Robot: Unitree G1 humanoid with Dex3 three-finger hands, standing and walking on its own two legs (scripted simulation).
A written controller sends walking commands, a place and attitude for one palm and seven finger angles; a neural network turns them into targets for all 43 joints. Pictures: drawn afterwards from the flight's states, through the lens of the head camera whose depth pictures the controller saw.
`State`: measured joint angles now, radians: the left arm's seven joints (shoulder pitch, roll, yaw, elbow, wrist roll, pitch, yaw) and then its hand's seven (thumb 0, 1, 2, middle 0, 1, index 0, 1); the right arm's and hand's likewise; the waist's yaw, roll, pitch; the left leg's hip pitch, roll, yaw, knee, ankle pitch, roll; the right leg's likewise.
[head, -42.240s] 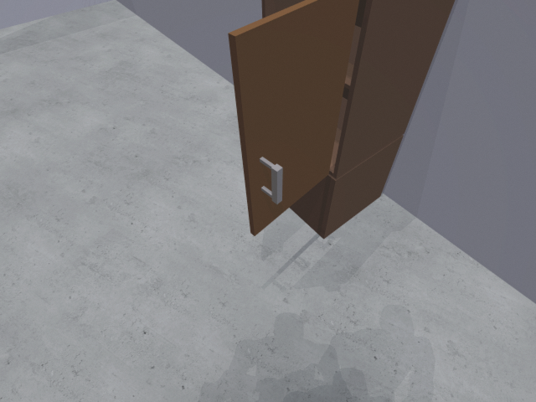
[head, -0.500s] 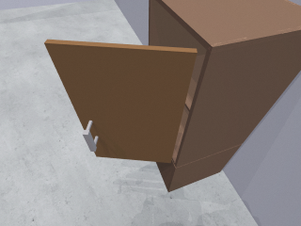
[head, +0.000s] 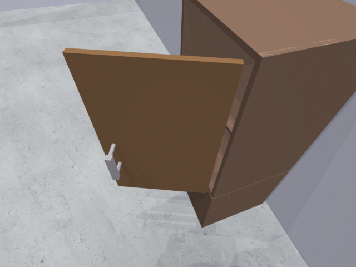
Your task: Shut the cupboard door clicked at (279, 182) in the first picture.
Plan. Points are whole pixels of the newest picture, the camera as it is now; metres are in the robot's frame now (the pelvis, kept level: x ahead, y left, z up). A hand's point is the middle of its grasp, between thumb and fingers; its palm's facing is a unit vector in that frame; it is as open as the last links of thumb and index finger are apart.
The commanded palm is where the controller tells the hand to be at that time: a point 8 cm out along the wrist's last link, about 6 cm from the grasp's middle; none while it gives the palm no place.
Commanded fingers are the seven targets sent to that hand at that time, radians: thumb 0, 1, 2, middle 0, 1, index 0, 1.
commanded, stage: come to a stop and stand still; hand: left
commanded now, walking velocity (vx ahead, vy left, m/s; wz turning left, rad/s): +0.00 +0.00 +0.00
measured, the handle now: (114, 162) +0.42 +0.23 -0.12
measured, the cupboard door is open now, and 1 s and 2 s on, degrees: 65 65 65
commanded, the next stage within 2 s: look again from close up in 0.18 s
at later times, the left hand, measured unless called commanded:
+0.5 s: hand out of the picture -0.01 +0.19 -0.18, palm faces +0.00 -0.98 -0.21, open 7.3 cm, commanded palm none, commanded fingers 0.00 0.90 0.90 -0.20 -0.30 -0.20 -0.30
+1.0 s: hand out of the picture +0.07 +0.23 -0.12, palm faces +0.16 -0.96 -0.21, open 7.3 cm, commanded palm +0.08 +0.27 -0.08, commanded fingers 0.00 0.90 0.90 -0.29 -0.40 -0.29 -0.40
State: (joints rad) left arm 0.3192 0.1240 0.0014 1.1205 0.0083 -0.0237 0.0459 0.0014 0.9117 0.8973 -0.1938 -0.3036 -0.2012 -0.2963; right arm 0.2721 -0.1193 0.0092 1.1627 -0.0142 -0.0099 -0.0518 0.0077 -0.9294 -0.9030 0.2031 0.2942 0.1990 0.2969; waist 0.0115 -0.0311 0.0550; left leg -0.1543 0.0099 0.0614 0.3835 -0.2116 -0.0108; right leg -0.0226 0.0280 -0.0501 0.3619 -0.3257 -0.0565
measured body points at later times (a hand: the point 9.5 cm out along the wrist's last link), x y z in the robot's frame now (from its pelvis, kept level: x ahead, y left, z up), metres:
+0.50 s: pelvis -0.01 +0.03 -0.01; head +0.00 +0.02 +0.44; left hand -0.01 +0.24 -0.16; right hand +0.00 -0.20 -0.17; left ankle +0.00 +0.13 -0.74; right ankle -0.08 -0.07 -0.74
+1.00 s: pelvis -0.02 +0.04 -0.01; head +0.01 +0.04 +0.44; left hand +0.06 +0.28 -0.10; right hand +0.01 -0.19 -0.15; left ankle +0.00 +0.13 -0.74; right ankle -0.08 -0.07 -0.73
